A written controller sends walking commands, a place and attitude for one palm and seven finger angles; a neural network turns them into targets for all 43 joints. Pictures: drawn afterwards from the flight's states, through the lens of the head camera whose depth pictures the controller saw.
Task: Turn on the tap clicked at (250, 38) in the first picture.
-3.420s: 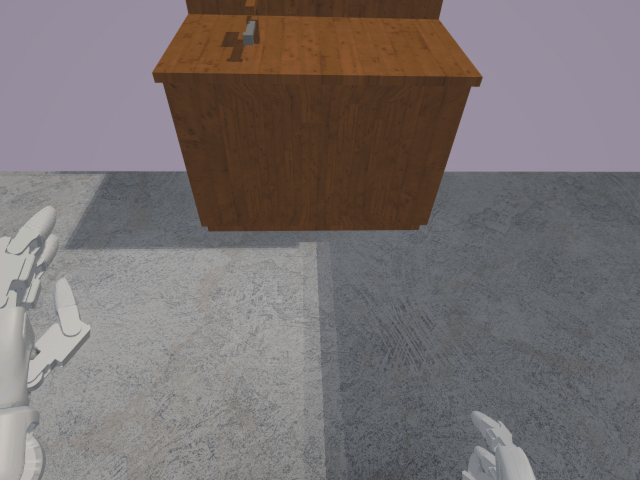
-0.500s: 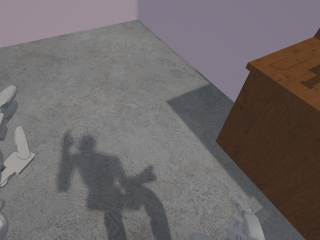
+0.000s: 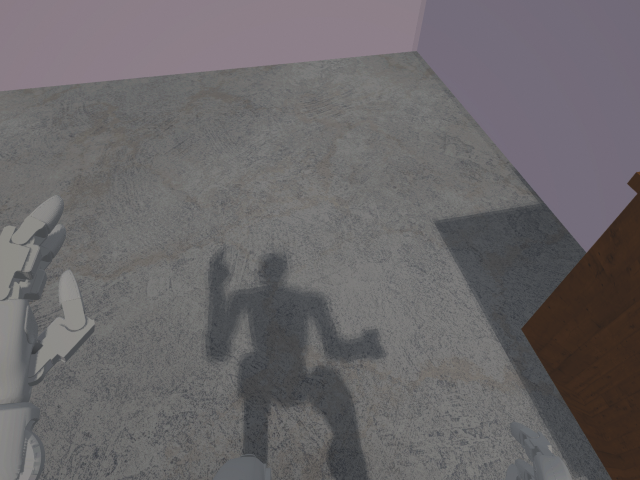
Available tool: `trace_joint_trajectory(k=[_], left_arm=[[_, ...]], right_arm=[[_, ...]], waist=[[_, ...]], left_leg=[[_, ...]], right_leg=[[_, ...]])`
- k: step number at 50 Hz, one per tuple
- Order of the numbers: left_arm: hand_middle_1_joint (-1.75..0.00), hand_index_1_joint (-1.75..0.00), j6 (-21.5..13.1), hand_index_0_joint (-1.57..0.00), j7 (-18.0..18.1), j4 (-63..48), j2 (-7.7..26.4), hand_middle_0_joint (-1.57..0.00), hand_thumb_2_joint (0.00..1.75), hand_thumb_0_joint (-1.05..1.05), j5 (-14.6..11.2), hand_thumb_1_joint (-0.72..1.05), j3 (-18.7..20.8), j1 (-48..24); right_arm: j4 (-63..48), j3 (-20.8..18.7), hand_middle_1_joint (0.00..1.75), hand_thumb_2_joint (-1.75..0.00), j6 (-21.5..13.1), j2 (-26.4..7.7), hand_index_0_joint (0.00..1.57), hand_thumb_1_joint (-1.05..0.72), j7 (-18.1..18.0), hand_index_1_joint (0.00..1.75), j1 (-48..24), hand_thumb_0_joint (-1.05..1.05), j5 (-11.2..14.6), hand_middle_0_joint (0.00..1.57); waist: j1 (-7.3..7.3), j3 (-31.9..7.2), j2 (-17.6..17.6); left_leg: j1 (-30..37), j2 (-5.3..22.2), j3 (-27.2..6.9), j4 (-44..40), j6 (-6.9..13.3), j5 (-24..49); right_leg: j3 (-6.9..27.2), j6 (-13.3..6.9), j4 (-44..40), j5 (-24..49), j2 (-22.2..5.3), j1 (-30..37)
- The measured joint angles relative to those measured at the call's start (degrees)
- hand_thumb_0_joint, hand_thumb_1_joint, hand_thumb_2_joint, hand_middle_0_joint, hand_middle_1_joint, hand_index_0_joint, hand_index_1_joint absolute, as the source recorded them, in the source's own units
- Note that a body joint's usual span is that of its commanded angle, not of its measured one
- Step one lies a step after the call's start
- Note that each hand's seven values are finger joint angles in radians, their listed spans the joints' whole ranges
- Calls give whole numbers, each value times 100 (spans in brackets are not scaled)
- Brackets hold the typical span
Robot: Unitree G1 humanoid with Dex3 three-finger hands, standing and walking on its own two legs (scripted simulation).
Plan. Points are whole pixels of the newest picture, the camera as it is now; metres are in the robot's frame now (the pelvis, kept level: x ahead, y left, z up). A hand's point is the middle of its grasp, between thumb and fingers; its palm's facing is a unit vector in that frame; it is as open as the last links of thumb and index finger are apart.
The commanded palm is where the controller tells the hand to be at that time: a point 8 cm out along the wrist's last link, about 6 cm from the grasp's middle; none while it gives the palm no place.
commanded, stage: walk to a spot facing it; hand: left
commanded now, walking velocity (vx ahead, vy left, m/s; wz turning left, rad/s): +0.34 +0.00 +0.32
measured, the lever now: out of the picture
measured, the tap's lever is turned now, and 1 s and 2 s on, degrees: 0 0 0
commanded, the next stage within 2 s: turn to face it in 0.40 s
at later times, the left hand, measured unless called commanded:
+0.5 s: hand (54, 241) +0.29 +0.28 +0.19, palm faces +0.51 -0.72 -0.48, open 7.4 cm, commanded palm +0.25 +0.31 +0.17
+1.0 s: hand (143, 169) +0.42 +0.25 +0.17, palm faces +0.32 -0.85 -0.42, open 7.4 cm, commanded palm +0.37 +0.28 +0.17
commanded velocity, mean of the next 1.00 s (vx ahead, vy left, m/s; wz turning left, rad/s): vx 0.13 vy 0.00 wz -0.30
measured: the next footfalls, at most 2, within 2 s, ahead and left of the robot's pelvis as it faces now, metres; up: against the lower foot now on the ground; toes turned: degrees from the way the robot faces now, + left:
left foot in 0.12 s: +0.08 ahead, +0.15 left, +0.00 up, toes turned +11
right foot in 0.52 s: +0.24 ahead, -0.07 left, +0.00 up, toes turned -5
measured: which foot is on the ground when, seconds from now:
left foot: up 0.00-0.10, down 0.12-0.52, up 0.54-0.88, down 0.90-1.00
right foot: down 0.00-0.12, up 0.14-0.50, down 0.52-0.92, up 0.94-1.00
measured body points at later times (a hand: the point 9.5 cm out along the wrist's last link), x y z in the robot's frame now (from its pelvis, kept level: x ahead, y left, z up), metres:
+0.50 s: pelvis +0.11 +0.02 -0.01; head +0.12 +0.00 +0.44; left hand +0.26 +0.32 +0.21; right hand +0.29 -0.15 -0.12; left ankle +0.05 +0.15 -0.75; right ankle +0.19 -0.07 -0.74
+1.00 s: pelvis +0.17 +0.03 -0.01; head +0.19 +0.03 +0.44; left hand +0.40 +0.29 +0.19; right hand +0.32 -0.24 -0.09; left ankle +0.18 +0.14 -0.74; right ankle +0.17 -0.07 -0.71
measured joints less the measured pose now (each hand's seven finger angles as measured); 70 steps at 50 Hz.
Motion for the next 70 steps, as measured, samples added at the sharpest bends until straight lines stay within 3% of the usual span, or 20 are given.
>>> trace_joint_trajectory(k=[5, 7, 9, 12, 17, 24, 25, 28, 30, 32, 37, 43, 48, 52, 56, 60, 62, 64, 66, 70], left_arm=[[-31, -30, -130, -22, 221, -710, 244, -21, 90, 1, -88, 89, 461, 121], [-31, -30, -196, -22, 301, -756, 244, -21, 90, 1, -126, 89, 607, 42], [-31, -30, -248, -21, 302, -471, 247, -21, 90, 1, -59, 89, 627, -176], [-31, -30, -138, -21, 175, -197, 302, -21, 90, 1, -13, 89, 584, -297], [-31, -30, -175, -21, 47, -642, 149, -21, 90, 2, -15, 89, 383, 79], [-31, -30, -324, -21, -22, -195, 269, -21, 90, 1, 27, 89, 515, 111], [-31, -30, -284, -21, -14, -34, 300, -21, 90, 1, 26, 89, 556, 36], [-31, -30, -151, -21, 0, 431, 134, -21, 90, 1, 82, 89, 480, -412], [-31, -30, -79, -21, -24, 626, -125, -21, 90, 1, 78, 89, 326, -623], [-31, -30, -60, -21, -32, 602, -290, -21, 90, 1, 75, 89, 219, -555], [-31, -30, -166, -21, -53, -110, -101, -21, 90, 2, 25, 89, 155, -64], [-31, -30, -386, -22, 42, -678, 370, -21, 90, 1, -63, 88, 558, 133], [-31, -30, -368, -22, 56, -256, 371, -21, 90, 1, -55, 89, 707, -76], [-31, -30, -182, -21, 2, 134, 154, -21, 90, 1, 13, 89, 552, -172], [-31, -30, -11, -21, -51, -130, -2, -20, 90, 2, 43, 89, 266, -173], [-31, -30, -59, -21, -100, -399, 238, -21, 90, 2, 26, 89, 305, -110], [-31, -30, -71, -21, -102, -461, 447, -21, 90, 2, 2, 89, 455, -56], [-31, -30, -91, -21, -106, -459, 515, -21, 90, 1, 13, 89, 536, -112], [-31, -30, -122, -22, -87, -443, 483, -21, 90, 1, -23, 89, 577, -87], [-31, -30, -116, -22, -60, -454, 389, -21, 90, 1, -148, 89, 714, 382]], right_arm=[[-332, -84, 30, -90, 19, -19, 20, -91, -8, 30, 68, 2, 37, 19], [-433, -97, 30, -90, 19, 55, 20, -91, -12, 30, -58, 2, 71, 19], [-365, -34, 30, -90, 20, 307, 20, -91, 34, 30, -259, 2, 87, 19], [-238, 200, 30, -90, -13, 704, 20, -91, 185, 30, -343, 2, 146, 19], [-185, 502, 30, -90, -232, 1063, 20, -91, 322, 30, -190, 1, 125, 20], [25, 551, 30, -90, -224, 968, 21, -90, 215, 30, -38, 1, 56, 20], [32, 537, 30, -90, -187, 925, 21, -90, 193, 30, -33, 1, 72, 20], [143, 434, 30, -90, -52, 654, 21, -90, 154, 30, -232, 1, 117, 20], [259, 351, 30, -90, 30, 443, 21, -90, 165, 30, -417, 2, 106, 20], [252, 311, 30, -90, 89, 296, 20, -91, 185, 30, -544, 2, 100, 20], [-52, 224, 30, -90, 60, 151, 20, -91, 159, 30, -606, 2, 49, 20], [-356, 84, 30, -90, 39, 41, 20, -91, 166, 30, -445, 1, 51, 19], [-460, 96, 30, -90, 181, 254, 20, -91, 156, 30, -290, 1, 127, 19], [-493, 248, 30, -90, 188, 523, 20, -91, 286, 30, -163, 1, 96, 19], [-528, 438, 30, -90, 144, 737, 20, -91, 467, 30, -66, 1, 103, 20], [-569, 555, 30, -90, 85, 882, 20, -91, 545, 30, -59, 1, 93, 20], [-615, 560, 30, -90, 70, 887, 20, -90, 567, 30, -42, 1, 105, 20], [-585, 494, 30, -90, 90, 762, 21, -90, 580, 30, -122, 1, 142, 20], [-446, 423, 30, -90, 188, 589, 20, -90, 551, 30, -311, 1, 153, 20], [-334, 232, 30, -90, 443, 303, 20, -91, 466, 30, -599, 2, 153, 20]], waist=[[68, 32, -115], [36, 114, -127], [-16, 239, -136], [-79, 161, -126], [7, 79, -33], [214, -71, 409], [223, -96, 447], [223, -32, 620], [230, 80, 615], [214, 143, 490], [46, 188, 24], [56, 28, -143], [67, -92, -202], [94, -19, 96], [147, 194, 251], [114, 425, 319], [75, 499, 369], [-10, 670, 599], [-72, 791, 601], [-159, 825, 430]], left_leg=[[920, -141, 385, -1832, 117, -41], [1072, -245, 389, -1949, 256, 392], [1101, -254, 329, -1653, 304, 143], [1289, -238, 194, -1848, 288, 58], [1720, -223, 113, -2445, 213, 205], [2151, -103, 11, -2489, 14, -101], [2123, -75, -13, -2263, -30, -269], [1465, -5, -192, -480, 75, -816], [945, -165, -354, 740, 51, -902], [591, -213, -306, 1205, -10, -768], [410, -117, -147, 92, -98, -485], [972, -182, -39, -1598, -164, -81], [1454, -231, 348, -2134, 82, 112], [1640, 97, 535, -2137, 84, -12], [1774, 375, 792, -2170, -32, -29], [1758, 629, 1045, -2015, -200, -104], [1651, 789, 1118, -1729, -317, -233], [1347, 1046, 902, -1021, -329, -302], [799, 728, 300, 287, -351, -981], [26, 121, -239, 1943, -446, -921]], right_leg=[[-78, 215, 599, -422, -222, -189], [233, 224, 1826, -889, -321, -630], [795, 133, 3456, -1365, -43, -1213], [981, 120, 4586, -1270, 254, -1971], [850, 185, 3457, -349, 256, -2470], [566, 152, 1252, 128, 520, -1652], [503, 130, 925, 208, 587, -1411], [396, -429, 1016, 403, 700, -1307], [428, -537, 1144, 233, 711, -1263], [560, -531, 1035, 241, 742, -1196], [853, -566, 656, 411, 824, -1128], [1226, -491, 600, 425, 1023, -1249], [1537, -182, 1517, -391, 1042, -1516], [1228, 51, 2844, -783, 973, -1816], [1012, 159, 2567, -448, 777, -1730], [810, 197, 1757, -361, 738, -1431], [697, 177, 1147, -83, 790, -1142], [582, -268, 969, -76, 1010, -1027], [676, -543, 1130, -104, 1034, -1158], [1060, -650, 899, 135, 1091, -1196]])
